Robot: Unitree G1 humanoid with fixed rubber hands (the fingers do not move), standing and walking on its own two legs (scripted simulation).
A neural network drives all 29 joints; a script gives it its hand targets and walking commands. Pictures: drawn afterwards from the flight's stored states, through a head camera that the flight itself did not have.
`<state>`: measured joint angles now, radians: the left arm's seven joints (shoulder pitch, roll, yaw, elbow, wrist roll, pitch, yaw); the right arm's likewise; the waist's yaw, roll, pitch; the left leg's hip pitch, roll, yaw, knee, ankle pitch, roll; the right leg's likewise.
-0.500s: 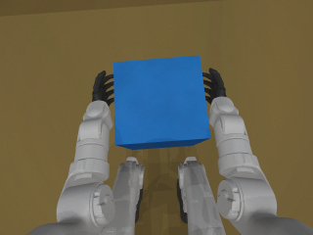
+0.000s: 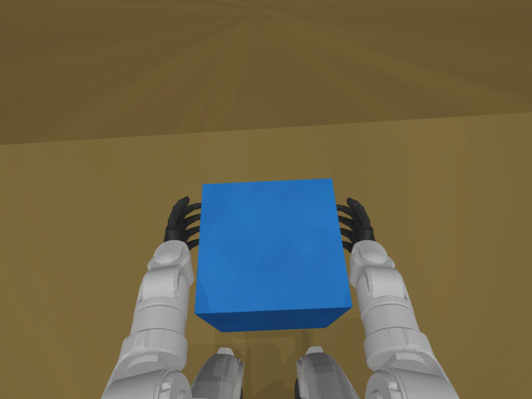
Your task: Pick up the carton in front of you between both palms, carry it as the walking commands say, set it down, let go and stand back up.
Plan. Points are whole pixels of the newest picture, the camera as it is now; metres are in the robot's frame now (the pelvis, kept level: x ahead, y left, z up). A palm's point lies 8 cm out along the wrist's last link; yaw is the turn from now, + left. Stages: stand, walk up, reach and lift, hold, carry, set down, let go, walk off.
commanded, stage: reach and lift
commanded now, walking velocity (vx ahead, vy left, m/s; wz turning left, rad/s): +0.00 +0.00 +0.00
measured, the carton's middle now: (270, 263) +0.33 +0.00 -0.10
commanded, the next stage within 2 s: hold in 1.40 s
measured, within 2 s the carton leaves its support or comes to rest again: neither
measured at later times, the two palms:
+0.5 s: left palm (153, 224) +0.31 +0.15 +0.10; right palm (393, 230) +0.31 -0.15 +0.10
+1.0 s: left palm (152, 217) +0.32 +0.15 +0.11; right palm (395, 223) +0.31 -0.15 +0.11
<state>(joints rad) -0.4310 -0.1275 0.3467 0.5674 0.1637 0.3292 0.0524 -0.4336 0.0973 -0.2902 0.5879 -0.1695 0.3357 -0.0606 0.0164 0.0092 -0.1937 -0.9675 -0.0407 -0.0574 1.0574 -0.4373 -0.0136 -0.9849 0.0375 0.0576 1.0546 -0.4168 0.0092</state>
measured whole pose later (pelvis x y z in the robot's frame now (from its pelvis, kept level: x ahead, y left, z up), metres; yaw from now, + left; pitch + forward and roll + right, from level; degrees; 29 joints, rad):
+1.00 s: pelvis +0.02 +0.00 +0.08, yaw +0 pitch -5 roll +0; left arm -0.33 -0.17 0.30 0.36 0.30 0.62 -0.01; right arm -0.31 0.16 -0.28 0.35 -0.29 0.63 0.00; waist 0.00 0.01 0.03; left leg -0.15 -0.02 -0.07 0.45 -0.22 -0.01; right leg -0.16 0.02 0.06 0.44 -0.20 0.00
